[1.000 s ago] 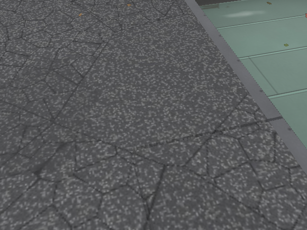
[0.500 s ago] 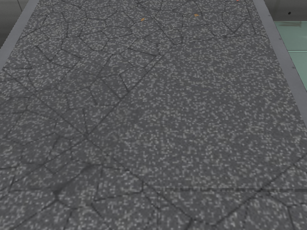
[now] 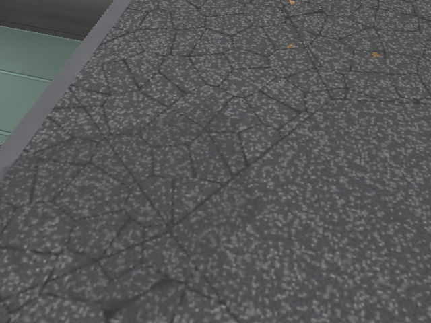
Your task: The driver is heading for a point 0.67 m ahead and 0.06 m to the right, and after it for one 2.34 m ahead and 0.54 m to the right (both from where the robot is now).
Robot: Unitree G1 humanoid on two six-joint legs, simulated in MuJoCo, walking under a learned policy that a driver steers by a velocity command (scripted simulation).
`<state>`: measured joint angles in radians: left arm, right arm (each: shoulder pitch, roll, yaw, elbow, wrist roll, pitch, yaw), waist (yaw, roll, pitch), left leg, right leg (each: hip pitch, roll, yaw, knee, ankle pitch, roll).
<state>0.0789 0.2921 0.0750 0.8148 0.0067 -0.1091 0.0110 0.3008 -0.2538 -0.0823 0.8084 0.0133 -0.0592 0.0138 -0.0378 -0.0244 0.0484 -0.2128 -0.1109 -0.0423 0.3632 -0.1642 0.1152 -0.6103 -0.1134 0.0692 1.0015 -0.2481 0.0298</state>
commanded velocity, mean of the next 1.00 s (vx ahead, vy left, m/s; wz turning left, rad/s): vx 0.50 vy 0.00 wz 0.10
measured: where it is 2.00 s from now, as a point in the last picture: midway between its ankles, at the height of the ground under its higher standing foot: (224, 157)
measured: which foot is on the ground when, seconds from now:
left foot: down 0.00-0.28, up 0.30-0.76, down 0.78-1.00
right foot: up 0.00-0.24, down 0.26-0.78, up 0.80-1.00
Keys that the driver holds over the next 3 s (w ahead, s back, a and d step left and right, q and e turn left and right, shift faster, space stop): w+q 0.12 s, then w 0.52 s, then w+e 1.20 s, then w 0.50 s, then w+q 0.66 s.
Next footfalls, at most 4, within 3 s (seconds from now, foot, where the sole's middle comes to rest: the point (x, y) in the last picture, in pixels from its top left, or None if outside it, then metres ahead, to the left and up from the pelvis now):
0.26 right None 0.36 -0.14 -0.78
0.78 left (157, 284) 0.59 0.16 -0.78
1.30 right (234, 207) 0.87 -0.10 -0.78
1.78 left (199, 139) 1.19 0.02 -0.78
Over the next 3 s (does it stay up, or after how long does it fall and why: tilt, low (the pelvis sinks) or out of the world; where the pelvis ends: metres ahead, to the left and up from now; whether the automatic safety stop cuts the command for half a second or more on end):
stays up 1.58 -0.32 -0.01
